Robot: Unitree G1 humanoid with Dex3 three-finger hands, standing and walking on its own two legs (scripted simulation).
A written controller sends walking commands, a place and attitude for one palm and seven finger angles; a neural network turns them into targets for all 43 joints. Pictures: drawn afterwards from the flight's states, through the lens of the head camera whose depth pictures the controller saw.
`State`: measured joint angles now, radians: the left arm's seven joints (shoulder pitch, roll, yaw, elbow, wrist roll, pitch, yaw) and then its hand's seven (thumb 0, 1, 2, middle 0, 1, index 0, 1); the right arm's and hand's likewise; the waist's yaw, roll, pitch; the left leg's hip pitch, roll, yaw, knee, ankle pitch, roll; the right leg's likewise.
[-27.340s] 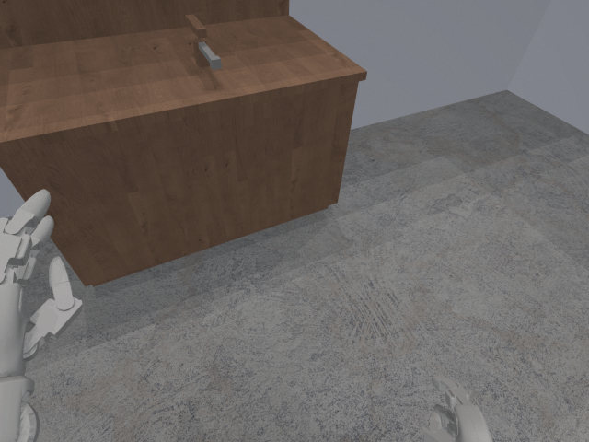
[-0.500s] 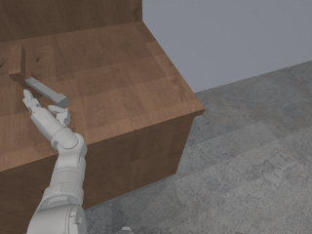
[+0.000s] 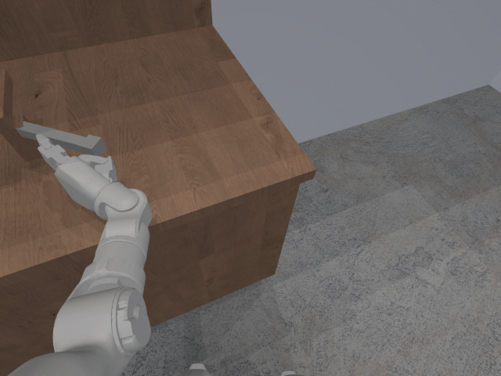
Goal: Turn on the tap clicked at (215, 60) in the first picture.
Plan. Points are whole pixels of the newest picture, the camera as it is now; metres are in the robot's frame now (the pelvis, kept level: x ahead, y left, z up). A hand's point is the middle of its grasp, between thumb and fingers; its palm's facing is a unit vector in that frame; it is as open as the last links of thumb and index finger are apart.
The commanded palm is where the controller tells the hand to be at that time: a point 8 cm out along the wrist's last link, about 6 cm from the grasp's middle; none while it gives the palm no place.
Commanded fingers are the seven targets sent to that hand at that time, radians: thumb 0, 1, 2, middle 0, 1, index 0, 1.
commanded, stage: push the lever round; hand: left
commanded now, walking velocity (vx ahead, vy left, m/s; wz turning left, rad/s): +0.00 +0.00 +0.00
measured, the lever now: (93, 147) +0.48 +0.26 +0.08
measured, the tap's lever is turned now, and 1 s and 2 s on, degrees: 50 86 86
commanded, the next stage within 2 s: lift the hand up off the lever in 0.84 s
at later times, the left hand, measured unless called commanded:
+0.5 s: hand (128, 145) +0.49 +0.20 +0.07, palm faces +0.84 -0.52 -0.13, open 8.0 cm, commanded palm +0.44 +0.22 +0.08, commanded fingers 0.00 0.90 0.90 -0.15 -0.15 -0.15 -0.15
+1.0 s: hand (128, 131) +0.52 +0.21 +0.07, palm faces +0.83 -0.54 -0.14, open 8.1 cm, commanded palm +0.46 +0.22 +0.08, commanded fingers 0.00 0.90 0.90 -0.15 -0.15 -0.15 -0.15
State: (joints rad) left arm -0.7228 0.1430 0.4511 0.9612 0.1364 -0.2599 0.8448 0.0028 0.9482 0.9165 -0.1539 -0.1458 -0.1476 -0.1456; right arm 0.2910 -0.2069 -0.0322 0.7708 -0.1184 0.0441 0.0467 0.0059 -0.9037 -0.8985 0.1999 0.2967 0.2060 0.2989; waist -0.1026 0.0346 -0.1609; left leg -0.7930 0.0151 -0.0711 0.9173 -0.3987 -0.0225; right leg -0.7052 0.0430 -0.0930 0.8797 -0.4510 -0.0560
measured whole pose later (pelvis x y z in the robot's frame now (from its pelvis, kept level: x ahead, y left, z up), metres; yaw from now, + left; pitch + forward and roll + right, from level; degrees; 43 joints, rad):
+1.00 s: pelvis +0.01 -0.01 +0.00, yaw -1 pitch +21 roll -2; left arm -0.98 0.28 0.59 1.19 0.23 -0.21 0.92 0.02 0.90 0.90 -0.16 -0.15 -0.09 -0.12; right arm 0.38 -0.22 -0.03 0.77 -0.15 0.03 0.09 0.00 -0.91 -0.90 0.20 0.30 0.20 0.30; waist -0.18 0.04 -0.18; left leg -0.88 0.04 -0.07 0.91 -0.40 -0.03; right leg -0.79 0.07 -0.09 0.86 -0.44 -0.06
